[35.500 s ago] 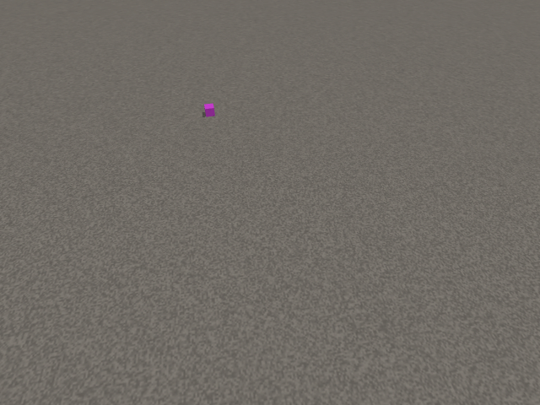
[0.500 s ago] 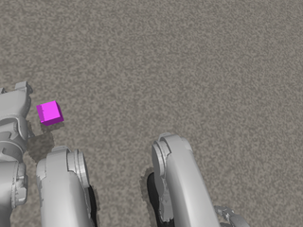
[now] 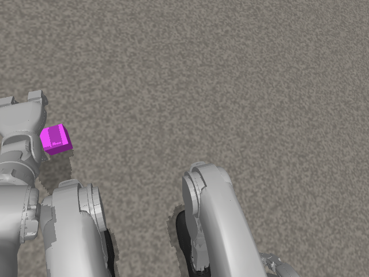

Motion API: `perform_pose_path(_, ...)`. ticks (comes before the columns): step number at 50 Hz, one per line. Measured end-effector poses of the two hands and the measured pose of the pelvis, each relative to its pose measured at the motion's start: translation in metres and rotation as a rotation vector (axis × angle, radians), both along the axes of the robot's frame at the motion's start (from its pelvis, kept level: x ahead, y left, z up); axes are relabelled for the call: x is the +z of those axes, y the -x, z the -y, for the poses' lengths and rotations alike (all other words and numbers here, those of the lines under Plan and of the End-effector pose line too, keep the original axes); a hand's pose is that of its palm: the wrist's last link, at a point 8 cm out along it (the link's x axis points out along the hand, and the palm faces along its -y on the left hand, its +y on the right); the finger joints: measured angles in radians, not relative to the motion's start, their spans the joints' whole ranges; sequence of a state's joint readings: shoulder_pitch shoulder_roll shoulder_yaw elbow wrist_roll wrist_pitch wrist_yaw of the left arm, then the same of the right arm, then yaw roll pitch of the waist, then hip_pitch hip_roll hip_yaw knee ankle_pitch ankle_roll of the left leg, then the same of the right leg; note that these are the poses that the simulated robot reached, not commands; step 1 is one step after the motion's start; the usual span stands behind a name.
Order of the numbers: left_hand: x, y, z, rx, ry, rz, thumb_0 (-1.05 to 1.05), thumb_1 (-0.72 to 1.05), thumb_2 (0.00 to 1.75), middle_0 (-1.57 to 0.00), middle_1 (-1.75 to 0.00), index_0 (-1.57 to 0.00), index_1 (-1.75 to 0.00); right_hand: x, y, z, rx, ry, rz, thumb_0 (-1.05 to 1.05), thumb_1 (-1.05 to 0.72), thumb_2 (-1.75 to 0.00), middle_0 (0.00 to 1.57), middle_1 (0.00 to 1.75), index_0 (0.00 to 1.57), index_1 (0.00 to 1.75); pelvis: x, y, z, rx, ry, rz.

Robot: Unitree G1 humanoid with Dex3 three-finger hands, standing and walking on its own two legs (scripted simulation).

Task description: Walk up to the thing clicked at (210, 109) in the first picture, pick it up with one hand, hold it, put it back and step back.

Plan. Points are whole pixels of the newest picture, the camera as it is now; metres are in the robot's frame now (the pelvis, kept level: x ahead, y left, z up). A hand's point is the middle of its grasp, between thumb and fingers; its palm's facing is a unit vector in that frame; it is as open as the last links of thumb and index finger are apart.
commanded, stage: approach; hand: left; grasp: from above
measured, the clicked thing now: (56, 139) +0.47 +0.26 -0.30
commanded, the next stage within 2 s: close in in 0.34 s
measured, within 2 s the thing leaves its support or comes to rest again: neither
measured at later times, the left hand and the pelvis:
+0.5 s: hand (35, 134) +0.45 +0.27 -0.17, palm faces -0.39 -0.13 -0.91, open 14.1 cm; pelvis +0.00 +0.00 +0.00, yaw +0 degrees
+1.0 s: hand (46, 136) +0.45 +0.25 -0.21, palm faces -0.41 -0.14 -0.90, open 14.0 cm; pelvis +0.00 +0.00 -0.01, yaw -2 degrees
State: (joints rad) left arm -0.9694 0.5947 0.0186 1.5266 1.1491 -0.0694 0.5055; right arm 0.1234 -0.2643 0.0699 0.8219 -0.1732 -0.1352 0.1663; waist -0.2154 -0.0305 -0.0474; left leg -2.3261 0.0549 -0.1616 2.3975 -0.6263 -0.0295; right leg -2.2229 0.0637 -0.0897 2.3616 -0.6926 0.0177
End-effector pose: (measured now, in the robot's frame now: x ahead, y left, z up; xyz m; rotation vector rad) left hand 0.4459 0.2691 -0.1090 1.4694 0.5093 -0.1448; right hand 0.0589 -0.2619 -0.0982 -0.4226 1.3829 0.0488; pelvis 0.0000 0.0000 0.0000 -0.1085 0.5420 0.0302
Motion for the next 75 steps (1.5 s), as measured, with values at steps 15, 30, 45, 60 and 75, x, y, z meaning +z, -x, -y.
perform_pose_path(15,0.003,-0.030,0.019,0.079,-0.007,-0.028,0.00,-0.53,1.00,-0.19,-0.87,-0.14,-0.91,-0.001,0.042,-0.002,-0.082,-0.048,-0.070,0.00,-0.91,-0.90,0.20,0.29,0.20,0.30,-0.002,-0.003,0.001,-0.020,0.000,-0.014)
perform_pose_path(30,0.003,0.005,-0.004,0.045,-0.017,-0.037,0.00,-0.56,1.05,-0.18,-0.90,-0.13,-0.94,-0.003,0.016,-0.001,-0.043,-0.050,-0.035,0.01,-0.92,-0.90,0.20,0.30,0.20,0.30,0.002,-0.002,0.002,-0.006,-0.007,-0.009)
perform_pose_path(45,-0.027,-0.006,0.015,0.021,0.025,-0.018,0.00,-0.53,1.06,-0.20,-0.86,-0.14,-0.92,0.003,0.005,0.008,0.038,0.007,-0.008,0.00,-0.91,-0.90,0.20,0.29,0.20,0.30,-0.008,-0.001,0.001,-0.015,0.009,0.013)
perform_pose_path(60,-0.055,-0.017,0.007,0.035,0.018,-0.045,0.00,-0.55,1.05,-0.17,-0.86,-0.11,-0.91,-0.007,0.046,-0.020,0.032,-0.091,-0.108,0.01,-0.91,-0.90,0.20,0.29,0.20,0.30,-0.021,-0.006,-0.003,-0.036,0.034,0.038)
perform_pose_path(75,-0.065,-0.016,0.007,0.027,0.022,-0.010,0.00,-0.51,1.08,-0.18,-0.91,-0.13,-0.95,0.006,0.036,-0.023,0.118,-0.110,-0.069,0.00,-0.91,-0.90,0.20,0.29,0.20,0.30,-0.021,-0.006,-0.005,-0.051,0.063,0.059)
